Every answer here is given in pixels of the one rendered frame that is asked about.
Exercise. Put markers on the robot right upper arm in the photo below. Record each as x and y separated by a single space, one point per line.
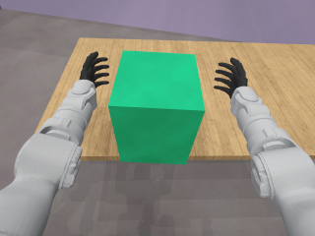
286 177

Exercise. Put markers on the robot left hand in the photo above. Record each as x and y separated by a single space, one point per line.
89 69

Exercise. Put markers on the carton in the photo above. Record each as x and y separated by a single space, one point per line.
156 106

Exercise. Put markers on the robot right forearm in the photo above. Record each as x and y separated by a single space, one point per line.
258 127

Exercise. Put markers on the robot left forearm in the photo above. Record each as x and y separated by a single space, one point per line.
71 119

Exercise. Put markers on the robot left upper arm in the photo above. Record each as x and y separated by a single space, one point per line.
47 165

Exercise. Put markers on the robot right hand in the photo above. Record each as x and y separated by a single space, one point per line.
237 76

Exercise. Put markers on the table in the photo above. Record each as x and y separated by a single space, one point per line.
281 74

